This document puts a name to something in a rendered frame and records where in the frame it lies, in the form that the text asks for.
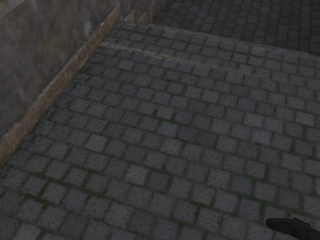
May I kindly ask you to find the robot right hand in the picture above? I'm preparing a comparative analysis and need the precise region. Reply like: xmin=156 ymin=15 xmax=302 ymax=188
xmin=266 ymin=217 xmax=320 ymax=240

